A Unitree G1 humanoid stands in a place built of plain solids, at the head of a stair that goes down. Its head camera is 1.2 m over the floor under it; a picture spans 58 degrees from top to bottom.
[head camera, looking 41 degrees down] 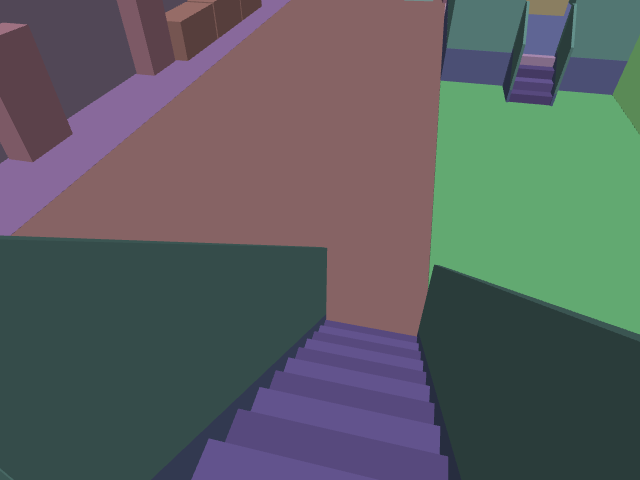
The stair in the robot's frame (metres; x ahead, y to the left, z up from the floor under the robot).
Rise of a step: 0.20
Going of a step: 0.23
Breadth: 0.91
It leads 13 degrees to the right of straight ahead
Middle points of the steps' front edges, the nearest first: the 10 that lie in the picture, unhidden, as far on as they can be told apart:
0.63 -0.03 -0.40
0.85 -0.08 -0.61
1.07 -0.13 -0.81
1.30 -0.18 -1.01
1.52 -0.24 -1.21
1.74 -0.29 -1.42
1.96 -0.34 -1.62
2.19 -0.39 -1.82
2.41 -0.44 -2.02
2.63 -0.49 -2.23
